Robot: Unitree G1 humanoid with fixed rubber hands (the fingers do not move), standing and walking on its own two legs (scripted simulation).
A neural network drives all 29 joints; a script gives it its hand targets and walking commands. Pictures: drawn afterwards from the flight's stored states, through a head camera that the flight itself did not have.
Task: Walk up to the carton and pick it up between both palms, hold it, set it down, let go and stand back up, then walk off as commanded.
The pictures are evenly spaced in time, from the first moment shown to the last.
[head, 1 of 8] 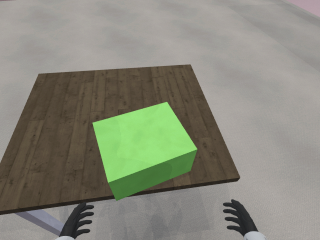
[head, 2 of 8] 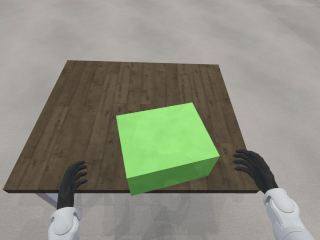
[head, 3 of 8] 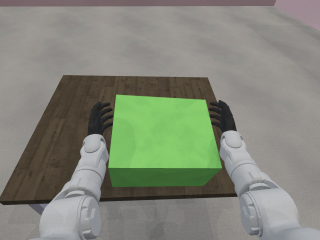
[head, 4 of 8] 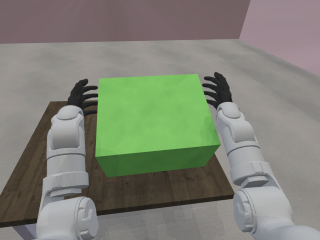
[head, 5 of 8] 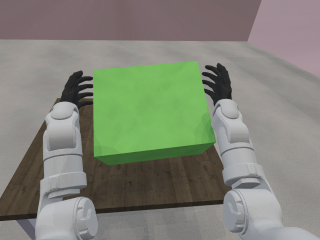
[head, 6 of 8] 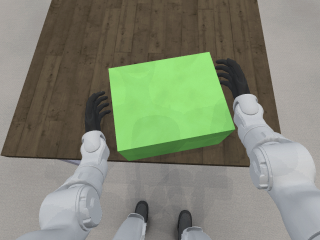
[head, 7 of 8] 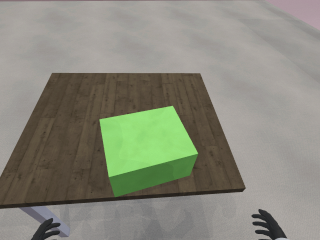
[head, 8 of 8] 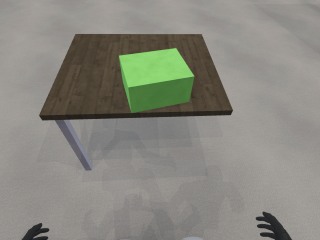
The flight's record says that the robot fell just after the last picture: no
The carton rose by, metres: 0.27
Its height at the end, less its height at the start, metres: +0.00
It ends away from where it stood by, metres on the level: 0.02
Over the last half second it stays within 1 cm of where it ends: yes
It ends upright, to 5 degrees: yes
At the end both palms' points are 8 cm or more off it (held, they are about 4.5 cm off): yes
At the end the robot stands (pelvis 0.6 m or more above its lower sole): yes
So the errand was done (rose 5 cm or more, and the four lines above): yes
